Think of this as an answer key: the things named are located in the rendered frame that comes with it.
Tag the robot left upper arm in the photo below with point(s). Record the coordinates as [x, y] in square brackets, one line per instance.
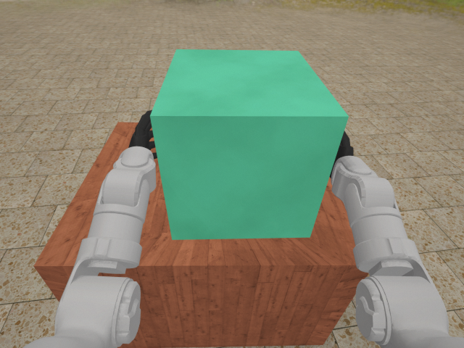
[96, 312]

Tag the carton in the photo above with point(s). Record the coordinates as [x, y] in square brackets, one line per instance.
[245, 141]

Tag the robot left forearm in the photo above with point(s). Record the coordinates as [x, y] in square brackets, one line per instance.
[113, 242]

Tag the pedestal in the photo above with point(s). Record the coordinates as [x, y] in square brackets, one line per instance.
[218, 292]

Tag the right robot hand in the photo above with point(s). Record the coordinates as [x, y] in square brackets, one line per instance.
[344, 149]

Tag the left robot hand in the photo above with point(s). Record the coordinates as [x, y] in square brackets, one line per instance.
[143, 134]

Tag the robot right forearm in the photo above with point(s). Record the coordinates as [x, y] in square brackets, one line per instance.
[382, 247]

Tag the robot right upper arm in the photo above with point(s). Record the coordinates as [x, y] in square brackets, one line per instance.
[402, 312]

